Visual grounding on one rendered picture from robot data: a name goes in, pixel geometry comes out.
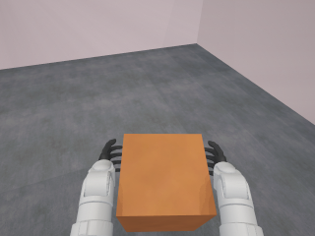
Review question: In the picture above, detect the carton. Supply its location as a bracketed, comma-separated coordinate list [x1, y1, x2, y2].
[116, 134, 217, 232]

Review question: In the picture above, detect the right robot hand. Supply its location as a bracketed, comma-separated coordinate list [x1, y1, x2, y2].
[204, 141, 227, 176]

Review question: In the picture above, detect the left robot hand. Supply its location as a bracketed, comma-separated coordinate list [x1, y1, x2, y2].
[98, 139, 123, 172]

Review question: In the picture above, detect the right robot forearm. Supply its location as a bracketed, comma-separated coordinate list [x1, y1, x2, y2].
[213, 161, 264, 236]

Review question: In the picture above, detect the left robot forearm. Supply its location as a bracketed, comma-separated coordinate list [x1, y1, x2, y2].
[70, 159, 115, 236]

